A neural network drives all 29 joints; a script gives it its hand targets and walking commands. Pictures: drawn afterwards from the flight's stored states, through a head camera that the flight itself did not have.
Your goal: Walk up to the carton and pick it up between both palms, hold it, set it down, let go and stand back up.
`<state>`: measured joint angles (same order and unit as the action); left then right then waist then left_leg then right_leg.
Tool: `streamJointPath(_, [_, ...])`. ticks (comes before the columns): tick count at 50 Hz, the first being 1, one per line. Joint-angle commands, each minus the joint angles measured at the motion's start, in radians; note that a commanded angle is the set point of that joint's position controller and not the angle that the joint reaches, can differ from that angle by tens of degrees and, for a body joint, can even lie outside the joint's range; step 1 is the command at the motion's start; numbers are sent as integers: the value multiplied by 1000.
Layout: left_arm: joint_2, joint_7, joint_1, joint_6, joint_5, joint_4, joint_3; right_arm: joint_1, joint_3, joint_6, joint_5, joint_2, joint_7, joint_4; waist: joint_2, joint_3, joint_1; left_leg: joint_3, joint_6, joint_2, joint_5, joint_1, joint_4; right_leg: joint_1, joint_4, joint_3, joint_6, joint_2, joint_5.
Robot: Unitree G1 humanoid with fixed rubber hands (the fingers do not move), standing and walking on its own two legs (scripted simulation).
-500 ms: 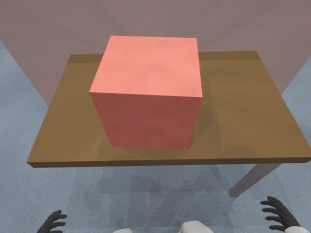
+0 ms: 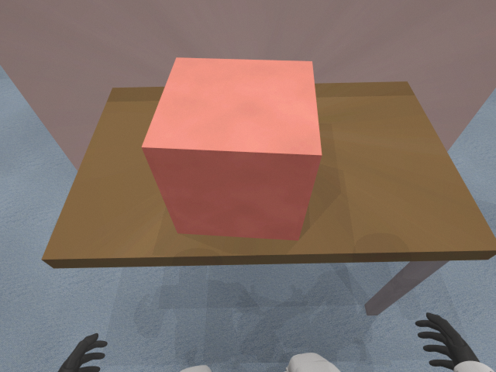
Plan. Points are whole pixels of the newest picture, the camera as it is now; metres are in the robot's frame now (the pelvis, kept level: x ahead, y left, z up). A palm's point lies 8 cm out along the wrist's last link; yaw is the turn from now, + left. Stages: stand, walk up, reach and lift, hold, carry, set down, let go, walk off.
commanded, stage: walk up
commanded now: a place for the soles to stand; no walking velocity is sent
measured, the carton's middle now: (240, 153) +0.49 +0.01 +0.02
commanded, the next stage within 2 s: none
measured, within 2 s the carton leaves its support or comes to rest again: neither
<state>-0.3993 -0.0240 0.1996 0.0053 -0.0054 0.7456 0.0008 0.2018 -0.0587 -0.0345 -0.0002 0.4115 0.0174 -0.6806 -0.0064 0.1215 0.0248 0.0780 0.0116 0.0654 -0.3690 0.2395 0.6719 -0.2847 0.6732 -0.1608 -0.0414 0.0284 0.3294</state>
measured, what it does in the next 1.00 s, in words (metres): stands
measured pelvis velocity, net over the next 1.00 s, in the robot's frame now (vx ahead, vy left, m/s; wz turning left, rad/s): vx -0.01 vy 0.00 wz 0.00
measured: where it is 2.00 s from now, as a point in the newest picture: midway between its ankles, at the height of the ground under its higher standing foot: outside the picture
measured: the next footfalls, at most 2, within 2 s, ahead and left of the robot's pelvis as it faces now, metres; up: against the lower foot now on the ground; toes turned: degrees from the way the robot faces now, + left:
none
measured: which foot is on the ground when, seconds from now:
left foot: down 0.00-1.00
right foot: down 0.00-1.00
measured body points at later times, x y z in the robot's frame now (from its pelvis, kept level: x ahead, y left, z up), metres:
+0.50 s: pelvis +0.00 +0.00 +0.00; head +0.02 +0.00 +0.45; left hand +0.12 +0.30 -0.10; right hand +0.12 -0.32 -0.09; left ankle +0.00 +0.13 -0.72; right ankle +0.03 -0.15 -0.72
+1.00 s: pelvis -0.01 +0.00 +0.00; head +0.01 -0.01 +0.45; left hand +0.12 +0.30 -0.09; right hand +0.12 -0.32 -0.09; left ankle +0.00 +0.13 -0.72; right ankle +0.03 -0.15 -0.72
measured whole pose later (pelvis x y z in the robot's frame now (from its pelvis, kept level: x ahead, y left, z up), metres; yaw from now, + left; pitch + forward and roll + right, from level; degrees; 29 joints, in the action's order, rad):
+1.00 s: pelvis -0.01 +0.00 +0.00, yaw +0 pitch -4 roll +1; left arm -0.40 -0.02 0.20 0.00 -0.01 0.75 0.00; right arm 0.20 -0.06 -0.03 0.00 0.41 0.02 -0.68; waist 0.00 0.12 0.02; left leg 0.08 0.01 0.07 -0.35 0.23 0.66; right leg -0.28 0.67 -0.16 -0.04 0.03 0.32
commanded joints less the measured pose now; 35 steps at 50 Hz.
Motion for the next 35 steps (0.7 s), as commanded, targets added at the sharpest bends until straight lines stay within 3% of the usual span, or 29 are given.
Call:
streamJointPath(1, [-268, -7, -1, 34, 17, -27, -94, -47, -56, 30, 7, 199, -1, 34, -40, -203, -13, -81, -47, 22, 106, -82, -35, 18, -178, -244, 166, -164, -325])
streamJointPath(2, [-294, -8, -23, 28, 12, -32, -93, -48, -67, 26, 7, 209, 0, 28, -116, -134, -5, -71, -40, 3, 44, -96, -41, -53, -212, -263, 165, -166, -301])
streamJointPath(3, [-269, -9, -54, 24, 4, -36, -84, 5, -59, 34, -7, 198, 0, 31, -80, -188, 32, -125, -57, 14, 66, -164, -109, -49, -173, -251, 163, -148, -325])
streamJointPath(4, [-242, -6, -60, 25, 15, -45, -82, -8, -65, 36, -5, 213, 0, 12, -26, -205, 24, -112, -67, 56, 112, -220, -153, -92, -151, -160, 115, -117, -273])
streamJointPath(5, [-227, -4, -64, 23, 18, -43, -81, -14, -63, 41, -2, 202, 2, 9, 40, -198, 15, -165, -102, 117, 172, -227, -205, -105, -102, -103, 88, -74, -251])
streamJointPath(6, [-213, -2, -42, 22, 27, -39, -80, -34, -65, 39, -5, 233, 0, 21, 68, -179, 3, -171, -127, 170, 167, -220, -244, -106, -30, -3, 61, -28, -251])
streamJointPath(7, [-230, -8, -3, 20, 20, -39, -74, -53, -71, 42, 0, 251, 4, 20, 78, -205, 7, -190, -154, 218, 203, -186, -239, -72, -2, 37, 43, -18, -227])
streamJointPath(8, [-208, -8, -2, 16, 23, -59, -81, -50, -65, 39, -7, 242, 1, 32, 86, -156, -11, -189, -177, 229, 201, -130, -231, -52, -3, 66, 48, -16, -202])
streamJointPath(9, [-228, -6, 28, 17, 20, -34, -76, -70, -67, 40, -10, 248, -1, 23, 98, -171, -16, -155, -159, 214, 191, -103, -168, -11, -41, 36, 65, -40, -254])
streamJointPath(10, [-231, -5, 11, 22, 20, -36, -79, -57, -62, 33, 3, 214, 3, 18, 49, -165, -15, -99, -114, 134, 157, -85, -139, 13, -86, 3, 80, -47, -258])
streamJointPath(11, [-255, -5, 17, 25, 12, -16, -91, -53, -65, 29, 3, 214, 3, 15, 14, -183, 3, -71, -83, 101, 137, -82, -74, 28, -103, -70, 108, -69, -298])
streamJointPath(12, [-263, -3, 20, 30, 11, -30, -84, -55, -60, 28, 12, 207, 7, 26, -55, -177, -15, -43, -58, 38, 89, -78, -16, -5, -181, -162, 142, -125, -300])
streamJointPath(13, [-287, -6, -1, 27, 8, -27, -93, -39, -59, 22, 5, 197, 8, 18, -61, -147, 9, -75, -53, -6, -13, -52, 3, -28, -195, -270, 174, -154, -251])
streamJointPath(14, [-291, -8, -26, 27, 6, -46, -92, -40, -55, 21, 9, 181, 8, 34, -94, -139, 11, -84, -48, -6, -3, -55, -25, -39, -230, -306, 189, -177, -224])
streamJointPath(15, [-278, -5, -26, 22, 7, -38, -95, -33, -55, 24, -4, 185, 6, 34, -56, -165, 9, -93, -48, -14, -47, -103, -60, -54, -225, -304, 179, -162, -196])
streamJointPath(17, [-233, -1, -72, 22, 0, -44, -74, -6, -61, 32, -10, 184, 6, 23, -58, -137, 33, -119, -72, 21, -54, -170, -161, -163, -214, -218, 135, -112, -72])
streamJointPath(19, [-223, 3, -70, 21, 22, -63, -81, -23, -76, 42, -4, 243, 4, 9, 21, -157, 19, -163, -109, 137, -49, -161, -254, -128, -108, -71, 67, -38, -120])
streamJointPath(20, [-208, 4, -25, 15, 31, -36, -74, -75, -69, 43, -18, 237, 2, 15, 79, -130, -9, -211, -157, 187, 32, -140, -278, -87, -27, 27, 42, -3, -159])
streamJointPath(21, [-215, -2, 18, 21, 25, -37, -75, -76, -68, 42, -5, 249, 1, 25, 79, -165, -19, -186, -161, 212, 106, -129, -237, -54, -20, 44, 44, -7, -184])
streamJointPath(22, [-220, 1, 20, 23, 18, -30, -71, -57, -59, 45, -7, 236, 1, 9, 16, -173, -21, -172, -140, 186, 161, -139, -204, -36, -69, 32, 52, -27, -217])
streamJointPath(23, [-242, 0, 20, 26, 21, -27, -81, -51, -68, 44, -3, 236, 2, 11, 7, -189, -18, -139, -120, 166, 183, -112, -159, 18, -81, -2, 74, -34, -274])
streamJointPath(25, [-273, -3, 14, 24, 20, -34, -83, -74, -59, 37, 0, 229, 4, 33, 25, -177, -22, -46, -69, 73, 208, -101, -65, 18, -114, -68, 99, -77, -421])
streamJointPath(28, [-280, -9, -11, 26, 12, -26, -85, -17, -61, 26, 3, 196, 4, 21, -36, -191, 8, -96, -46, 17, 125, -140, -61, -27, -158, -245, 153, -144, -365])
streamJointPath(29, [-290, -7, 5, 22, 14, -38, -93, -26, -64, 25, 2, 221, 4, 31, -15, -190, 4, -84, -52, 8, 71, -156, -68, -50, -174, -234, 150, -122, -310])
streamJointPath(30, [-271, -5, -34, 24, 6, -50, -85, 1, -58, 28, 5, 190, 3, 25, -68, -206, 20, -104, -60, 32, 66, -162, -101, -58, -171, -180, 131, -127, -266])
streamJointPath(32, [-240, -1, -59, 17, 20, -55, -73, -26, -61, 30, -8, 201, 3, 9, -27, -161, 29, -112, -85, 68, 109, -190, -135, -124, -152, -144, 104, -84, -231])
streamJointPath(33, [-247, -3, -52, 15, 18, -47, -79, -18, -60, 32, 8, 204, 0, 14, 12, -166, 33, -122, -87, 88, 59, -174, -172, -121, -139, -110, 93, -75, -164])
streamJointPath(34, [-216, 1, -43, 20, 22, -51, -73, -46, -62, 31, -4, 214, 1, 10, 46, -150, -3, -132, -87, 96, 57, -137, -180, -90, -114, -65, 94, -57, -191])
streamJointPath(35, [-239, -2, -25, 18, 20, -57, -75, -43, -65, 33, -1, 221, 4, 23, 54, -173, 4, -107, -100, 104, 28, -151, -167, -92, -103, -32, 89, -42, -207])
